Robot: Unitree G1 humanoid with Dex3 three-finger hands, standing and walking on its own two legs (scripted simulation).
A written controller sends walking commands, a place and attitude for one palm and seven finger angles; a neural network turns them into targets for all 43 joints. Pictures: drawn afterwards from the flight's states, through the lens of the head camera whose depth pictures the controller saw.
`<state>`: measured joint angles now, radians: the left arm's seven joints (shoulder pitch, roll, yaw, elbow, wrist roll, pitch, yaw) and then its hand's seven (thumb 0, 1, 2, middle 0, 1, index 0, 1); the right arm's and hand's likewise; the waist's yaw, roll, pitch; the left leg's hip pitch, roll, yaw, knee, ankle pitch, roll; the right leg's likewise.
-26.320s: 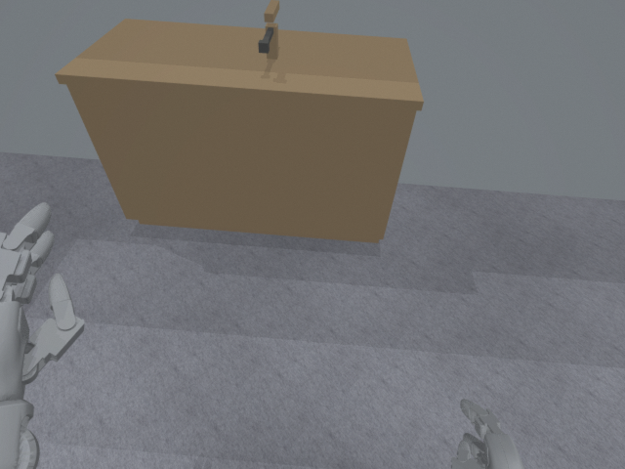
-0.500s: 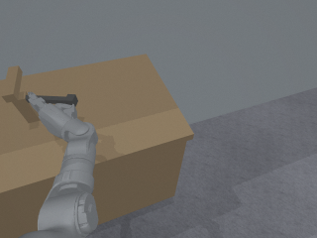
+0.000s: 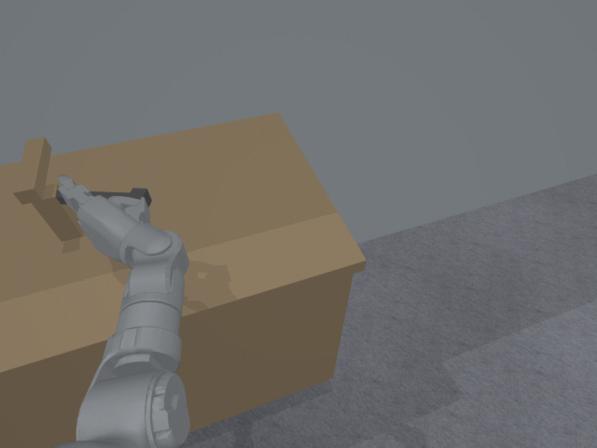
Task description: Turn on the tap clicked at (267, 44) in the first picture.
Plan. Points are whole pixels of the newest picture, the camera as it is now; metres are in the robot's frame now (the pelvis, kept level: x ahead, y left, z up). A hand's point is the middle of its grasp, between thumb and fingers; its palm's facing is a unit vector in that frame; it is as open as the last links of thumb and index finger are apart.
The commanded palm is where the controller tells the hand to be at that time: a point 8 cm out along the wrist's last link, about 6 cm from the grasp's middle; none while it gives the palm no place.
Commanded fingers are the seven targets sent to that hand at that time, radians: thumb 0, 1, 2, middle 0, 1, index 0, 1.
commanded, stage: lift the hand up off the lever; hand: left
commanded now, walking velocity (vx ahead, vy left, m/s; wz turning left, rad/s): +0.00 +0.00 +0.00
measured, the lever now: (139, 200) +0.48 +0.28 +0.06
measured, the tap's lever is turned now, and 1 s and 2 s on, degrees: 67 67 67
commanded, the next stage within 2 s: draw the hand back beside the body in 0.38 s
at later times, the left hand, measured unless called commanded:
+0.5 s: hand (127, 211) +0.39 +0.24 +0.13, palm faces +0.85 -0.52 -0.07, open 7.8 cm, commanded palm +0.34 +0.25 +0.13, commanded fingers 0.00 0.90 0.90 -0.15 -0.16 -0.15 -0.16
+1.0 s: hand (99, 262) +0.30 +0.23 +0.15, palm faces +0.33 -0.91 -0.24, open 7.7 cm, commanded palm +0.26 +0.26 +0.16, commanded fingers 0.00 0.90 0.90 -0.18 -0.23 -0.18 -0.23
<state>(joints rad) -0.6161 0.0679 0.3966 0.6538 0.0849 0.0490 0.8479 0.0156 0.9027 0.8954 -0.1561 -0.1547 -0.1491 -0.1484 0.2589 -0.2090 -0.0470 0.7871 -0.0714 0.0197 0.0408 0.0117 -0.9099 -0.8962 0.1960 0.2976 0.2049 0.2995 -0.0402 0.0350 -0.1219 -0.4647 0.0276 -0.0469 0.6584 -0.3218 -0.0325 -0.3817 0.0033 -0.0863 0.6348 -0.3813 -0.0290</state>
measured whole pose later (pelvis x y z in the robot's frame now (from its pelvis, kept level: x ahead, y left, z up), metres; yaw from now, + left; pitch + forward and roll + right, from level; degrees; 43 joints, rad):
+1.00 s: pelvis -0.01 +0.01 +0.02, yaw -3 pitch -4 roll +0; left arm -0.03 0.31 0.19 0.13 -0.08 -0.09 0.14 0.02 0.90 0.90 -0.18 -0.21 -0.17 -0.20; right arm 0.23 -0.25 -0.02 0.69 0.03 -0.04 -0.04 0.02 -0.91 -0.90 0.20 0.30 0.20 0.30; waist 0.03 0.05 0.03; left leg -0.14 0.03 0.01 0.42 -0.22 -0.02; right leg -0.08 0.00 -0.03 0.41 -0.26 -0.01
